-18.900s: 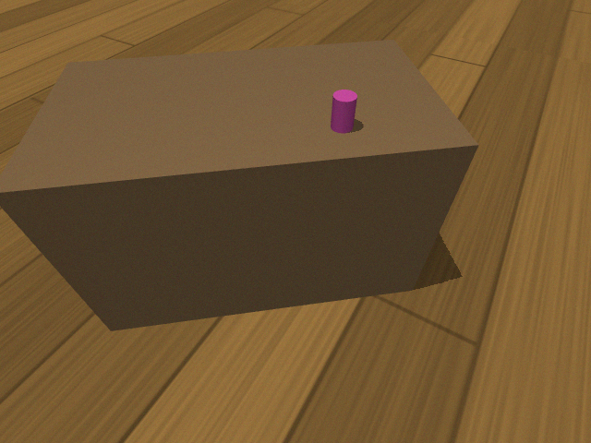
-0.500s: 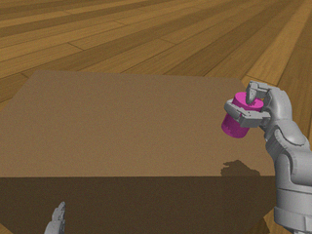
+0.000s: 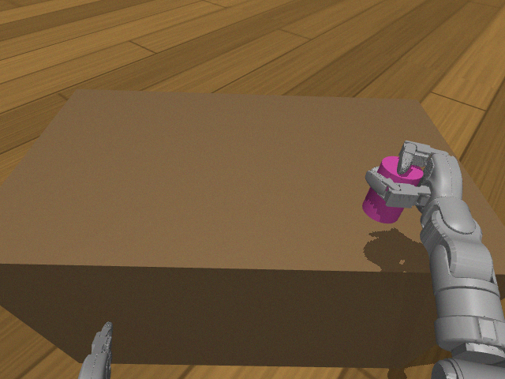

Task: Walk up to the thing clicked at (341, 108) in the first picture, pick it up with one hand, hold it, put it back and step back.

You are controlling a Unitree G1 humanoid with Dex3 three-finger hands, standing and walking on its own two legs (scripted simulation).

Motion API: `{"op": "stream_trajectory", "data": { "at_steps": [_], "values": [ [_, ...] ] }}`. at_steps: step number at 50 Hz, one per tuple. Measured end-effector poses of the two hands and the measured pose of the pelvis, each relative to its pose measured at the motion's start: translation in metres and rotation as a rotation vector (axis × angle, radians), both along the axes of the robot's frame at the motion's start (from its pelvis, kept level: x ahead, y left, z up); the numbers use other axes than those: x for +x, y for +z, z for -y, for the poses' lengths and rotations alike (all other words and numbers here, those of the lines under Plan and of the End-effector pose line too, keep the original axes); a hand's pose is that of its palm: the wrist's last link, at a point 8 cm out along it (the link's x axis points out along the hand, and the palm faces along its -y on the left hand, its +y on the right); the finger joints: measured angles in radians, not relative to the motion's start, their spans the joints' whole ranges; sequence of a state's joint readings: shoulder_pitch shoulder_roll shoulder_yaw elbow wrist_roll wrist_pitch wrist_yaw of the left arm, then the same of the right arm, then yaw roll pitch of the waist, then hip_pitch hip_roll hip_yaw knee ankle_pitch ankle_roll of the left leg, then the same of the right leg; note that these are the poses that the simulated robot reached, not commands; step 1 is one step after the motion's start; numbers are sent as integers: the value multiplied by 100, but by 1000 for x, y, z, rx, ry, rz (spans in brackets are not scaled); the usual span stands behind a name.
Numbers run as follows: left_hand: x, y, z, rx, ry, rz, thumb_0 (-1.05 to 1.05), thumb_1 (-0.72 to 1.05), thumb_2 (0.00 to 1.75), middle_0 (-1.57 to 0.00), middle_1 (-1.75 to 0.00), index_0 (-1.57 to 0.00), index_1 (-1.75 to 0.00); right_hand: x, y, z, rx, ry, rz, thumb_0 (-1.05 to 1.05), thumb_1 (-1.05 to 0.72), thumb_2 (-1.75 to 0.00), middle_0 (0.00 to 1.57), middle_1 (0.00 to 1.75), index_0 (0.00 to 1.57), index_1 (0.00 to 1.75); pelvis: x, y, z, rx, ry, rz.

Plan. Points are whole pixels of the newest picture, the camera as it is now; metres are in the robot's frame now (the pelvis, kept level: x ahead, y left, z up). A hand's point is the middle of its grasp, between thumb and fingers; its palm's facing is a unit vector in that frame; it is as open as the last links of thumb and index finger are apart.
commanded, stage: crouch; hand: right
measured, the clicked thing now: (390, 190) +0.39 -0.19 +0.12
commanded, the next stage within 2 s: lower in 0.66 s
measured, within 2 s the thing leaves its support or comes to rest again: rests again in 1.60 s
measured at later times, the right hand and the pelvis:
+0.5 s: hand (385, 176) +0.44 -0.20 +0.11, palm faces +0.15 +0.99 +0.00, open 5.1 cm; pelvis +0.00 -0.01 +0.00, yaw +1 degrees
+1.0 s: hand (378, 184) +0.46 -0.21 +0.06, palm faces +0.15 +0.99 +0.01, open 5.2 cm; pelvis +0.00 -0.02 -0.02, yaw +1 degrees
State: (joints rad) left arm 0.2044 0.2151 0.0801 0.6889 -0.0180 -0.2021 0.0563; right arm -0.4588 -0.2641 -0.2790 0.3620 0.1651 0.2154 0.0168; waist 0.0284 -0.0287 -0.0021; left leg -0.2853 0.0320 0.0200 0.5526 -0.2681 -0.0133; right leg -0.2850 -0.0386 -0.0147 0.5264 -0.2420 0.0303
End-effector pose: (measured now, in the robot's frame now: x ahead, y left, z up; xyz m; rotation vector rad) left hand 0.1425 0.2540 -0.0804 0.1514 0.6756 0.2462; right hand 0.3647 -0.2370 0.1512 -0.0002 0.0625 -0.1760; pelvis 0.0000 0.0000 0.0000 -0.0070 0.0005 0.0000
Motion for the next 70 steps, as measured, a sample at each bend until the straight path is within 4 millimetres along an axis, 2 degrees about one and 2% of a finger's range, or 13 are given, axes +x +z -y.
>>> {"op": "stream_trajectory", "data": {
  "at_steps": [8,19,29,42,57,70],
  "values": [
    [0,4,3,16,10,8,-2,-53,6,-6,-5,-5,-5,22,-16,4,6,8,13,0,12,-104,81,105,143,147,3,-1,3,1,10,-32],
    [-2,6,3,38,25,-33,-1,-53,6,-6,-5,-5,-5,37,-37,14,4,18,20,0,13,-104,81,104,143,147,4,-3,8,6,15,-69],
    [-3,7,2,64,42,-49,-1,-53,6,-6,-5,-5,-5,52,-49,17,7,28,24,0,13,-104,81,104,141,146,6,-5,12,12,19,-103],
    [-5,7,6,70,40,-51,-1,-54,6,-6,-4,-5,-5,64,-64,21,7,31,18,0,13,-104,81,104,140,145,6,-12,15,19,22,-144],
    [-8,6,7,104,21,-40,-1,-54,7,-6,-4,-5,-5,71,-107,23,17,30,4,0,12,-104,81,105,140,146,3,-26,17,24,25,-214],
    [-7,7,5,129,2,-11,-1,-55,7,-6,-5,-5,-5,79,-123,25,10,24,16,1,12,-104,80,105,141,147,2,-40,16,27,23,-258]
  ]
}}
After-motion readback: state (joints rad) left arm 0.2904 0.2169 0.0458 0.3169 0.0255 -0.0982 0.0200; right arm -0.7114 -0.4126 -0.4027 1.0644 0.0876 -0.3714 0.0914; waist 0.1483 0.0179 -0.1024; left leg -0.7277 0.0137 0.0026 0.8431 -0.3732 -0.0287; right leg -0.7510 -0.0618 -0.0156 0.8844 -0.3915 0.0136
